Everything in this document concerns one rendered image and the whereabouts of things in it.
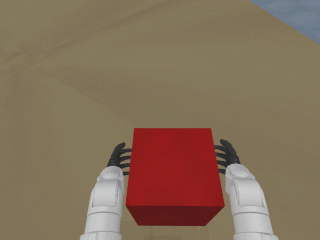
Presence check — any robot right hand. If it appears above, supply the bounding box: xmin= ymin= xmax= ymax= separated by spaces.
xmin=214 ymin=139 xmax=241 ymax=175

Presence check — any robot left hand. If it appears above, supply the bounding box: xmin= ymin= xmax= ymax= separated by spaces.
xmin=107 ymin=142 xmax=132 ymax=176

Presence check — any robot right forearm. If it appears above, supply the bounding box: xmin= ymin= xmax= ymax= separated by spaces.
xmin=225 ymin=163 xmax=279 ymax=240

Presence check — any robot left forearm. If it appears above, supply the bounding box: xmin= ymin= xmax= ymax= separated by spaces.
xmin=80 ymin=166 xmax=125 ymax=240

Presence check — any carton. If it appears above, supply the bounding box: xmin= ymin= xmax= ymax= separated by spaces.
xmin=125 ymin=128 xmax=225 ymax=226

